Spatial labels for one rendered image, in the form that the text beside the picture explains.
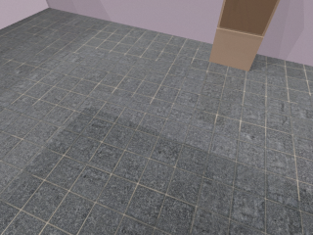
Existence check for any cupboard door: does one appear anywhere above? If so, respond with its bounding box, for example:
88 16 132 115
219 0 278 35

